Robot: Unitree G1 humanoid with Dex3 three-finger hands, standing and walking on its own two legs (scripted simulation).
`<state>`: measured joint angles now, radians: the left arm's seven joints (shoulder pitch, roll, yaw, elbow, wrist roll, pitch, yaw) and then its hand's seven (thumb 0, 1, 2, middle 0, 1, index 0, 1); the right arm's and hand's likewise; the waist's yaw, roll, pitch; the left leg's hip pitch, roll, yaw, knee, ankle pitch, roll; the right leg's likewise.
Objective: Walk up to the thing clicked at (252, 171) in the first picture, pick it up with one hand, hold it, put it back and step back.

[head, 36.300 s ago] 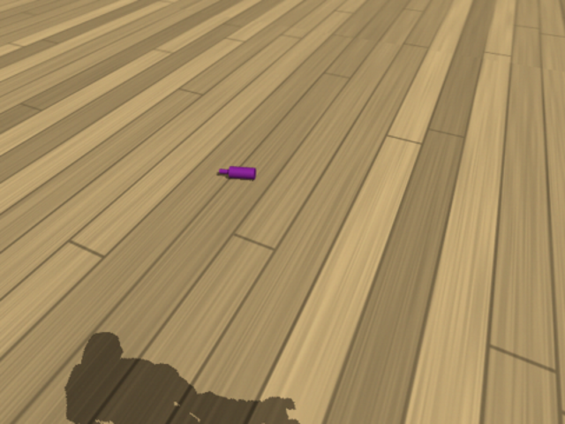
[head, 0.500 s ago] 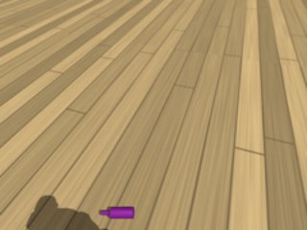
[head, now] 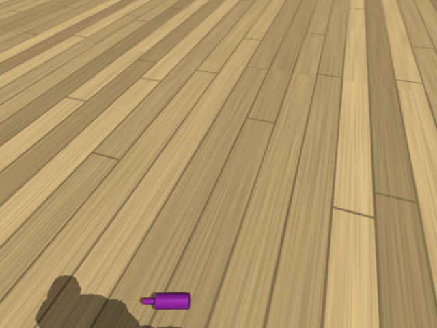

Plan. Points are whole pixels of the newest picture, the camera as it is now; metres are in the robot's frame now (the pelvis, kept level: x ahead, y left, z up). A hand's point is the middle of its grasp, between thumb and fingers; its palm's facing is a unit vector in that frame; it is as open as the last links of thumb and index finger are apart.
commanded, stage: stand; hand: left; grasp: from above
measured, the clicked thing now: (166, 301) +0.43 +0.27 -0.75
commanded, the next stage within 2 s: step back in 0.26 s
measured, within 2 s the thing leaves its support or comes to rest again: neither
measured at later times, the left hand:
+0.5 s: hand out of the picture +0.06 +0.27 -0.17, palm faces +0.01 -0.92 -0.38, open 7.4 cm
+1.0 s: hand out of the picture +0.00 +0.27 -0.18, palm faces -0.11 -0.92 -0.37, open 7.4 cm
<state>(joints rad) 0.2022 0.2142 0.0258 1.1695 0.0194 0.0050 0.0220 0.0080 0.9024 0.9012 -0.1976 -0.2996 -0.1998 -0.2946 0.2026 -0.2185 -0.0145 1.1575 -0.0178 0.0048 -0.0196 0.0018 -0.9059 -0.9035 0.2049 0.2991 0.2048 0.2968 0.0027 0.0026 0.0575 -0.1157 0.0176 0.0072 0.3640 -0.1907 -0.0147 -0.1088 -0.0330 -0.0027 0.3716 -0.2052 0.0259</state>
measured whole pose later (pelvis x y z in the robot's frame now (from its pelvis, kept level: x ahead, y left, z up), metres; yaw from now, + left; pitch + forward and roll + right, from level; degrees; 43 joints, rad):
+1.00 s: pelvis -0.13 +0.02 -0.03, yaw -4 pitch -1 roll +0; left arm 0.12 0.38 0.07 0.87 0.01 0.05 0.00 0.01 0.90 0.90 -0.20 -0.30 -0.20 -0.29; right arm 0.15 -0.36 -0.03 0.86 -0.02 0.03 -0.01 0.00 -0.90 -0.90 0.21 0.30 0.21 0.30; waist -0.02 -0.02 0.20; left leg -0.36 0.02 0.06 0.67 -0.28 0.03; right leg -0.27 0.03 0.07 0.69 -0.40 0.00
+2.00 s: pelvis -0.43 -0.01 -0.02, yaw -2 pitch -2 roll +2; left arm 0.19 0.35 0.07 0.81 0.04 0.04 0.01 0.01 0.90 0.90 -0.20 -0.30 -0.21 -0.30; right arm 0.21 -0.42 -0.05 0.86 0.00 0.05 -0.02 0.00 -0.90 -0.90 0.21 0.30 0.21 0.30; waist 0.02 0.02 0.14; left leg -0.44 -0.10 -0.10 1.06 -0.50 -0.02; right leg -0.33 -0.04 0.01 0.64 -0.28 -0.01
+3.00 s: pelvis -0.64 -0.02 -0.02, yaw +0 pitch -3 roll +1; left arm 0.21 0.41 0.07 0.97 0.02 0.00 -0.03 0.01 0.90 0.90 -0.20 -0.30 -0.20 -0.29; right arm 0.24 -0.35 -0.05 0.97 -0.04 -0.03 0.02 0.00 -0.90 -0.90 0.21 0.30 0.21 0.30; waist -0.01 -0.03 0.06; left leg -0.24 -0.01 -0.01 0.55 -0.27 0.00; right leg -0.34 -0.03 0.00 0.75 -0.45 -0.02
